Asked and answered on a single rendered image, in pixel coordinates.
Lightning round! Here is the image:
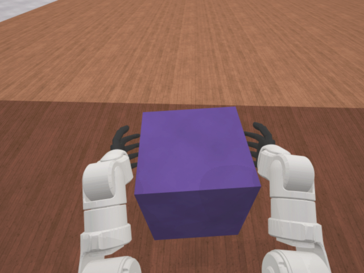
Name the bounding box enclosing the right robot upper arm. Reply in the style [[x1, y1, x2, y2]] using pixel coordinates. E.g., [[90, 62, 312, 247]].
[[262, 249, 330, 273]]

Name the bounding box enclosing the robot right forearm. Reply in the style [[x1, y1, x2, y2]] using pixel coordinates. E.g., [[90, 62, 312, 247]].
[[257, 144, 331, 273]]

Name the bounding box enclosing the robot left hand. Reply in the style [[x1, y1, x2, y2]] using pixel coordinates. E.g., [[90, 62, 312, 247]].
[[110, 125, 140, 169]]

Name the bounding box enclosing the robot right hand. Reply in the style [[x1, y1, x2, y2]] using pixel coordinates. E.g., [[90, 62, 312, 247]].
[[244, 122, 275, 167]]

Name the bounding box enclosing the left robot upper arm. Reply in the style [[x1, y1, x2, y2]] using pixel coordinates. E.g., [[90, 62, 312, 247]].
[[82, 256, 142, 273]]

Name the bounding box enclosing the carton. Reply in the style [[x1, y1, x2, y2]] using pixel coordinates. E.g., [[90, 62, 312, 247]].
[[134, 106, 261, 240]]

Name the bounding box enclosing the robot left forearm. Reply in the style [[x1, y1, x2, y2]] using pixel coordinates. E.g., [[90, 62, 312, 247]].
[[78, 150, 133, 273]]

